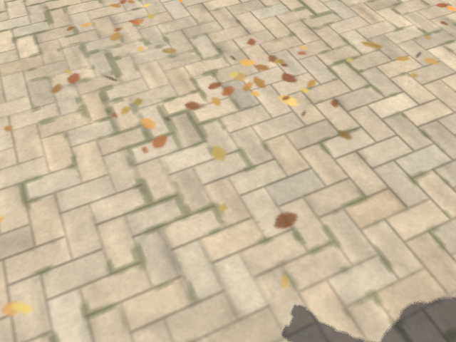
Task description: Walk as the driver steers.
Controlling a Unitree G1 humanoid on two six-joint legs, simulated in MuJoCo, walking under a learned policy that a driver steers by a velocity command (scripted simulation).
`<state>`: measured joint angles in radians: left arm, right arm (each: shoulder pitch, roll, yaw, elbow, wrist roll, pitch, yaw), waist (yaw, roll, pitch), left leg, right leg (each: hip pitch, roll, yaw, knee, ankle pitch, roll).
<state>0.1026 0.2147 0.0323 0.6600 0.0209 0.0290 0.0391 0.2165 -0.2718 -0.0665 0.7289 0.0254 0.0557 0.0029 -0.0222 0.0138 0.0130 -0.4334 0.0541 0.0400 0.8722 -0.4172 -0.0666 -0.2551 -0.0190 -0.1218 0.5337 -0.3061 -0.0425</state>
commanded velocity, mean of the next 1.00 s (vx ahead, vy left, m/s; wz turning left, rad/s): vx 0.00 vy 0.00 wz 0.53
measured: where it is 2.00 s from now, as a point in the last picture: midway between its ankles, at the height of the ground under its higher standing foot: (262, 299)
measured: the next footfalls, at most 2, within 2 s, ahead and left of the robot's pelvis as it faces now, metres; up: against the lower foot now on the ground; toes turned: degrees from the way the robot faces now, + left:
left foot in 0.14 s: +0.02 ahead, +0.13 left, +0.00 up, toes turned +12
right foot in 0.60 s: +0.17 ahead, -0.03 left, +0.00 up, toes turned +42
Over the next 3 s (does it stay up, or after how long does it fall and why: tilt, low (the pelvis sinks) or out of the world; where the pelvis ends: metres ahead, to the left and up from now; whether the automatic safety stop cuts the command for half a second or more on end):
stays up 1.49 0.33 0.00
